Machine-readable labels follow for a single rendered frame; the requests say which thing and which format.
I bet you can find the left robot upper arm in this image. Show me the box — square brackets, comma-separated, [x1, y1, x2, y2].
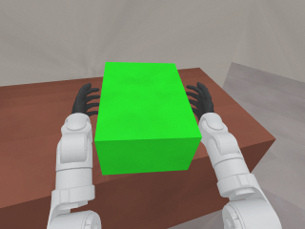
[49, 210, 102, 229]

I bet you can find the robot left forearm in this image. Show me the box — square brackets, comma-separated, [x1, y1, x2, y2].
[47, 113, 95, 229]

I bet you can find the right robot upper arm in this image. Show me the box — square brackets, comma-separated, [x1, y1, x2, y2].
[222, 198, 281, 229]

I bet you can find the carton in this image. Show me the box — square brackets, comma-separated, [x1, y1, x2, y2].
[94, 62, 202, 176]

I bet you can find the left robot hand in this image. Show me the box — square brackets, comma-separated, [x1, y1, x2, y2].
[71, 83, 101, 117]

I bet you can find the pedestal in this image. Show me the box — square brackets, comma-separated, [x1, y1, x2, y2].
[0, 68, 276, 229]

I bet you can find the right robot hand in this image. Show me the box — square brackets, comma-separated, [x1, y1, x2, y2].
[185, 82, 214, 121]

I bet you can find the robot right forearm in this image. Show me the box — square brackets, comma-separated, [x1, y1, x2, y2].
[198, 113, 282, 229]

